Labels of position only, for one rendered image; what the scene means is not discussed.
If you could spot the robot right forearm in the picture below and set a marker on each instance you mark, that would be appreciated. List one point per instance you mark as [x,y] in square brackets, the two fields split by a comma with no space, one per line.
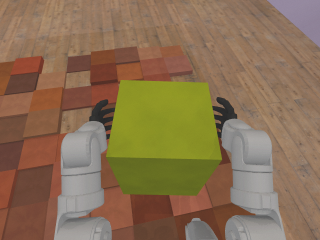
[252,164]

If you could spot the left robot upper arm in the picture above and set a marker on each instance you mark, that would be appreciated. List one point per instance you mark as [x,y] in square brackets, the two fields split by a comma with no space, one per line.
[86,228]

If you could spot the robot left forearm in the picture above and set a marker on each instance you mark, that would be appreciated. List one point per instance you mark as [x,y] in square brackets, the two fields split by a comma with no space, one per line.
[80,156]

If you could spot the robot right thigh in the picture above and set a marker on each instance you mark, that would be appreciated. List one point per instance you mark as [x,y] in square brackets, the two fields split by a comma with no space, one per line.
[199,230]

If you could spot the right robot hand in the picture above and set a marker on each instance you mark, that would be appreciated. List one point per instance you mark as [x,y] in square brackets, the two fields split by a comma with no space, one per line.
[227,113]

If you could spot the carton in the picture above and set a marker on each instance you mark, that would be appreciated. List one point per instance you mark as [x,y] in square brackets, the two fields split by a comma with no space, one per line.
[163,139]

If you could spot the left robot hand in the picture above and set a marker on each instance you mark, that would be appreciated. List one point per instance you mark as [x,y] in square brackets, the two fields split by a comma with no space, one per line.
[97,115]

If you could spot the right robot upper arm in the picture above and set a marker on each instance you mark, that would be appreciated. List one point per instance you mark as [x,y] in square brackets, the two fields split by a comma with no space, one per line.
[252,227]

